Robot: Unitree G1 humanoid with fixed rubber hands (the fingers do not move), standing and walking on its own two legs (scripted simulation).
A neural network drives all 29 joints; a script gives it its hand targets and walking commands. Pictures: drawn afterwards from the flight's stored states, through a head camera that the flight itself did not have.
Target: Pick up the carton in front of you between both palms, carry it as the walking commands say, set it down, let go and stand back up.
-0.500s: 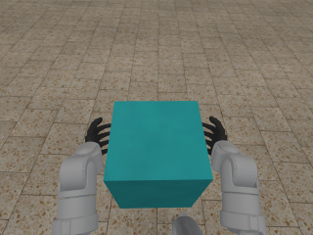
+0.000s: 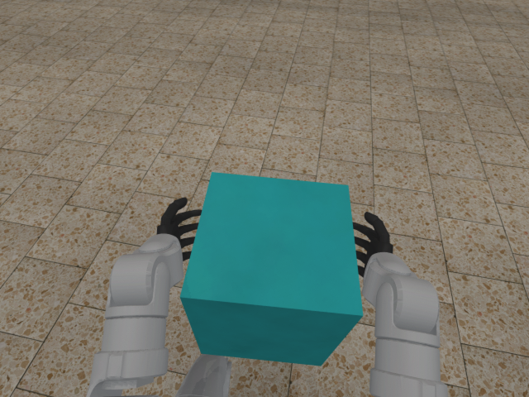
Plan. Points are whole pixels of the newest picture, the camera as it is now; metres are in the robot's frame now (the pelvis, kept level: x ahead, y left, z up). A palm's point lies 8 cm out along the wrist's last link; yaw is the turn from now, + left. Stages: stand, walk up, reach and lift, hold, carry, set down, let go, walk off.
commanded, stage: carry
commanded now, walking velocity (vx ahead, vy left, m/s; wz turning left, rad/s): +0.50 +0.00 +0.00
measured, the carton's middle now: (269, 275) +0.32 +0.03 -0.01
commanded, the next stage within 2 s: none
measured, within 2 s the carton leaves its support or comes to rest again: neither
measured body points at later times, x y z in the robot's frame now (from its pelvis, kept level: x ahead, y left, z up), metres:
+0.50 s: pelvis +0.34 +0.04 +0.02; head +0.34 +0.05 +0.47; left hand +0.64 +0.17 +0.11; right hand +0.62 -0.13 +0.11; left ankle +0.34 +0.09 -0.73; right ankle +0.36 -0.13 -0.66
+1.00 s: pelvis +0.63 -0.05 +0.02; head +0.61 -0.07 +0.47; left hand +0.87 +0.10 +0.09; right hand +0.88 -0.20 +0.09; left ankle +0.61 +0.10 -0.66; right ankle +0.66 -0.11 -0.73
